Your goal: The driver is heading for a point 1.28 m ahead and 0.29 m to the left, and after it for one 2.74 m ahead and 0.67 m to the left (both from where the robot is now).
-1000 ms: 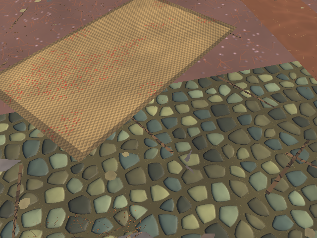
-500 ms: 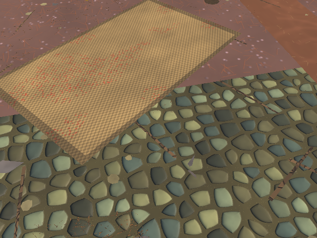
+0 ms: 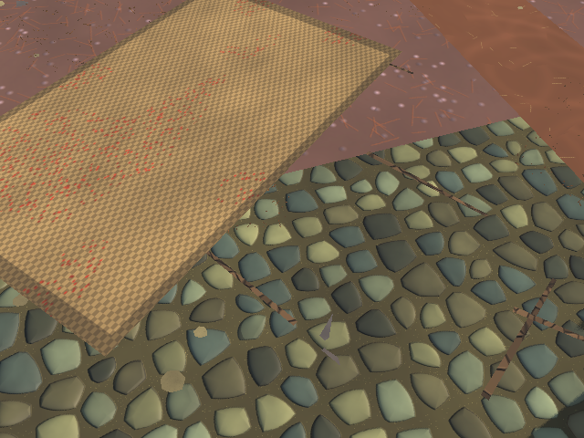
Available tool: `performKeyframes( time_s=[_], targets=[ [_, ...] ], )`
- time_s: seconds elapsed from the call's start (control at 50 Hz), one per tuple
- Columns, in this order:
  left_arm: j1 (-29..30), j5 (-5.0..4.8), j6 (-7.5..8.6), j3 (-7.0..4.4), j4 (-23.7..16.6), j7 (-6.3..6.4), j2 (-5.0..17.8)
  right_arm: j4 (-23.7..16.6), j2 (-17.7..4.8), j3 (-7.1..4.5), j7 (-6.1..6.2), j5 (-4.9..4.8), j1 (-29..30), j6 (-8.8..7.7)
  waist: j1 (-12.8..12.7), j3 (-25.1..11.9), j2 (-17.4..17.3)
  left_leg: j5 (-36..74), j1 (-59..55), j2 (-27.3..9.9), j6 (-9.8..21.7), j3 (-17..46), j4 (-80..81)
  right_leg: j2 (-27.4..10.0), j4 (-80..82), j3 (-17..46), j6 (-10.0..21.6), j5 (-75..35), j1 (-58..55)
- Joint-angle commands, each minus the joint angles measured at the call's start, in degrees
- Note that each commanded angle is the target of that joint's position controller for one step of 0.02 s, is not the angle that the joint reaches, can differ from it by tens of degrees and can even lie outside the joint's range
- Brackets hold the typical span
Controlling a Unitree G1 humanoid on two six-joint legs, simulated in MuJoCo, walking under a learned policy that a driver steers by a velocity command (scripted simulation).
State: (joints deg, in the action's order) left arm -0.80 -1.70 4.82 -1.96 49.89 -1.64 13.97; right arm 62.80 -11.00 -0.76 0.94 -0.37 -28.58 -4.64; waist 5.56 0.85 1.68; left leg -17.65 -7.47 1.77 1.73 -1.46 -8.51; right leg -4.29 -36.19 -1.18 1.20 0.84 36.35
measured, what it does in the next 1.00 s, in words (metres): walks ahead, turning left: right foot, then left foot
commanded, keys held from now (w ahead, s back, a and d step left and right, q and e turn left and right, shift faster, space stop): w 0.10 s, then w+q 0.86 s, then w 0.04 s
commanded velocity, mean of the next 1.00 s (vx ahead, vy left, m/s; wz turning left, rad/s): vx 0.49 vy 0.00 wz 0.40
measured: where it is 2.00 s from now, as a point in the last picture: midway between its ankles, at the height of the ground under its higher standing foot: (156, 233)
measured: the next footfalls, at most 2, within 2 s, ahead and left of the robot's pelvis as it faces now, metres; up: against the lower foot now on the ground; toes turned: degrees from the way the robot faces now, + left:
right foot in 0.10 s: +0.26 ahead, -0.13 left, +0.00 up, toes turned -2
left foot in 0.68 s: +0.54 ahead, +0.12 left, +0.00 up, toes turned +19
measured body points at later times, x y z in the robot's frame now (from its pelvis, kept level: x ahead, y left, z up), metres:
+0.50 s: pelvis +0.29 -0.05 +0.00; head +0.30 -0.04 +0.45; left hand +0.25 +0.21 -0.14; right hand +0.47 -0.28 -0.11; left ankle +0.44 +0.15 -0.67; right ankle +0.22 -0.13 -0.74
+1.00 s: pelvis +0.56 +0.06 +0.01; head +0.59 +0.09 +0.46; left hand +0.65 +0.38 -0.08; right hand +0.74 -0.17 -0.10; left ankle +0.50 +0.11 -0.74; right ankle +0.81 -0.05 -0.68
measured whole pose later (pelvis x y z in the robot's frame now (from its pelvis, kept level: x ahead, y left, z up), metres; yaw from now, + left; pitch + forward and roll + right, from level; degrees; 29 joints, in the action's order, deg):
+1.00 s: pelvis +0.56 +0.06 +0.01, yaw +26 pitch +2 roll +0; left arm -1.4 0.5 6.0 -3.3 44.0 0.2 16.3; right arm 45.2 -14.7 -4.4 0.3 -1.0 -18.5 -3.5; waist 3.2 1.8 2.0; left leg -12.1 8.3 6.7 5.6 6.0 -19.0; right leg -5.6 -39.4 5.9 -3.0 0.9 37.8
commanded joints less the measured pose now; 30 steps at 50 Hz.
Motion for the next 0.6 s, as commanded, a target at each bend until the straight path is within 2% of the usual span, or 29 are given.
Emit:
performKeyframes(
  time_s=[0.02,0.06,0.08,0.1,0.12,0.14,0.16,0.18,0.2,0.22,0.24,0.26,0.3,0.34,0.4,0.46,0.54,0.58,0.6],
  targets=[
    [7.7,-0.17,1.11,-0.31,-5.7,-0.86,3.4,-1.4,-10.2,-2.22,0.49,-0.65,-1.9,-0.03,-2.4,8.3,-6.8,22.9,5.3,-16.1,7.6,5.8,2.0,1.1,4.4,-0.3,1.7,-0.8,-0.8],
    [3.4,-0.07,1.4,-1.45,-5.1,-1.04,5.9,-2.1,-11.5,-2.81,0.45,-0.31,-0.2,0.48,-5.9,4.0,-8.1,39.8,2.4,-16.6,6.3,4.4,-4.9,3.5,4.9,-1.6,3.6,1.8,-8.7],
    [-3.6,-0.11,1.33,-2.62,-3.2,-0.82,7.8,-2.5,-11.8,-2.95,0.4,0.06,0.8,0.97,-9.8,-0.7,-8.9,49.9,3.0,-15.4,5.4,2.9,-13.3,5.5,4.3,-2.9,5.0,3.0,-17.7],
    [-13.7,-0.35,1.03,-4.02,0.0,-0.4,10.2,-3.2,-11.1,-2.62,0.31,0.47,1.6,1.35,-14.4,-6.8,-8.4,51.1,8.1,-12.7,3.6,1.3,-25.5,5.6,4.3,-2.5,6.7,3.1,-31.3],
    [-23.5,0.45,0.67,-5.13,1.8,0.35,14.8,-4.9,-8.1,-1.44,0.05,1.54,0.3,1.26,-16.2,-15.0,0.3,29.8,22.9,-8.4,2.1,0.0,-45.1,-7.3,4.4,13.4,10.4,8.3,-49.4],
    [-25.4,1.44,0.73,-4.92,2.8,-0.39,16.1,-4.5,1.2,0.78,-0.61,0.13,-7.6,-0.08,-11.2,-24.3,16.1,-13.7,40.3,2.4,-0.3,5.0,-63.6,-19.8,16.2,43.0,18.9,23.7,-62.4],
    [-21.7,1.11,1.14,-3.44,2.4,-0.45,10.2,-4.8,-6.0,-0.89,-0.73,-1.8,-1.7,-1.55,-12.5,-17.0,9.1,-13.6,45.5,-0.4,1.1,11.1,-70.1,-17.7,21.3,43.4,15.4,27.0,-55.7],
    [-16.0,0.96,1.6,-2.7,1.5,-0.3,7.9,-6.9,-9.3,-1.97,-0.61,-3.12,4.2,-2.24,-11.0,-8.1,6.0,-8.1,48.0,-3.2,2.2,9.5,-70.2,-16.4,22.0,32.9,12.6,22.1,-46.4],
    [-11.2,1.17,2.11,-2.21,0.8,-0.43,6.6,-7.3,-9.3,-2.17,0.03,-2.85,6.6,-2.26,-8.9,-4.7,0.5,-2.3,44.7,-6.5,2.2,8.5,-67.5,-14.6,23.3,24.9,11.2,13.7,-37.6],
    [-8.9,1.65,2.53,-1.89,0.9,-0.66,5.0,-7.2,-8.5,-2.73,0.47,-2.04,7.1,-1.7,-7.1,-2.5,-0.1,0.8,41.7,-8.3,2.1,8.3,-64.4,-12.4,24.8,18.4,10.0,8.6,-31.5],
    [-8.1,2.33,2.76,-1.59,1.6,-0.73,3.7,-6.9,-7.2,-2.9,0.4,-1.86,5.4,-0.76,-5.2,-2.3,1.8,2.7,37.9,-9.7,2.2,8.9,-62.4,-10.6,26.3,13.7,8.9,6.8,-28.0],
    [-8.4,2.43,2.82,-1.51,2.3,-0.72,2.9,-6.7,-5.9,-3.01,0.31,-2.0,4.4,0.1,-4.5,-1.7,2.6,3.1,36.7,-10.0,2.3,8.6,-61.0,-9.5,27.5,10.6,8.8,5.7,-26.3],
    [-9.8,2.33,3.11,-1.74,3.6,-0.24,3.8,-7.6,-5.1,-3.29,0.37,-1.94,5.8,1.41,-3.9,0.7,2.5,4.6,38.9,-10.4,2.2,8.3,-59.2,-9.1,29.5,6.1,9.3,2.9,-24.2],
    [-11.0,2.63,3.13,-2.14,4.3,0.58,5.5,-9.7,-5.8,-3.66,0.39,-1.53,10.1,1.96,-4.2,2.6,1.4,9.2,44.2,-10.6,1.5,9.2,-55.8,-9.6,30.9,3.5,9.8,1.5,-24.9],
    [-12.7,2.9,2.71,-2.26,4.7,1.77,6.5,-12.0,-6.0,-3.88,-0.39,-1.16,15.2,1.36,-5.2,3.5,0.3,17.6,48.6,-9.6,0.6,9.2,-46.6,-9.1,31.3,-0.8,9.1,-1.9,-28.1],
    [-14.5,2.5,2.23,-2.31,4.7,2.63,7.7,-14.4,-5.2,-3.27,-1.65,-0.8,21.5,0.89,-7.2,4.4,-0.5,23.5,47.7,-8.8,0.5,4.5,-37.0,-8.4,31.6,-5.6,7.8,-4.9,-30.3],
    [-20.2,1.72,0.57,-2.65,6.1,3.04,8.7,-18.8,-4.0,-2.37,-3.34,-0.8,29.1,0.83,-10.0,6.0,-1.4,20.9,51.6,-7.8,1.6,0.6,-30.1,-10.8,27.9,-8.6,7.4,-11.2,-40.4],
    [-20.4,1.43,-0.51,-2.95,5.9,3.12,9.6,-20.8,-4.4,-2.46,-4.27,-1.04,30.6,0.83,-9.5,5.7,-0.6,16.1,50.7,-6.3,2.7,-1.8,-28.1,-11.9,24.0,-10.1,6.9,-19.7,-44.0],
    [-19.5,1.38,-0.93,-3.16,5.3,3.27,10.4,-21.5,-5.2,-2.82,-4.65,-1.14,29.9,0.89,-8.3,4.4,0.6,13.5,47.5,-4.6,3.7,-3.6,-27.7,-12.1,21.0,-11.1,6.4,-29.1,-44.7]
  ],
)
